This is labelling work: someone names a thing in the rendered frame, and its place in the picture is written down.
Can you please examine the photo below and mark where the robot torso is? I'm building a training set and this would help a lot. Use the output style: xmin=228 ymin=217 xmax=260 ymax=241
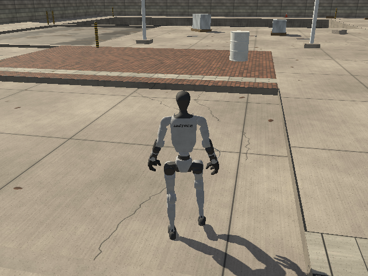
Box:
xmin=170 ymin=114 xmax=197 ymax=173

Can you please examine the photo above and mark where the right robot hand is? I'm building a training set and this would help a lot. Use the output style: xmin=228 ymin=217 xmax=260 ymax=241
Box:
xmin=206 ymin=161 xmax=219 ymax=175

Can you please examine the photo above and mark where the robot left forearm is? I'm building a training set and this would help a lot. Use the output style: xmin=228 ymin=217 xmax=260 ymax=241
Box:
xmin=149 ymin=139 xmax=161 ymax=161

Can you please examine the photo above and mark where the robot left foot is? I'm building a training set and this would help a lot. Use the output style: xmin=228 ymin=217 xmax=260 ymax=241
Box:
xmin=168 ymin=225 xmax=176 ymax=240

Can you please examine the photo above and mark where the left robot upper arm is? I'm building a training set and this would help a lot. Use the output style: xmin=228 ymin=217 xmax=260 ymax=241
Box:
xmin=156 ymin=116 xmax=171 ymax=148

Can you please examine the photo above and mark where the robot right forearm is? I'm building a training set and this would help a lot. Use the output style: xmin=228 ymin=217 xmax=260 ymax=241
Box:
xmin=205 ymin=139 xmax=218 ymax=164

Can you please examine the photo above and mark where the right robot upper arm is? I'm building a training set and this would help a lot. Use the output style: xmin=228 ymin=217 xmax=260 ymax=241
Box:
xmin=195 ymin=116 xmax=211 ymax=148

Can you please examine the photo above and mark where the left robot hand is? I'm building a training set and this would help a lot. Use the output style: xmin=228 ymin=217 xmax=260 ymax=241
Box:
xmin=148 ymin=159 xmax=161 ymax=171

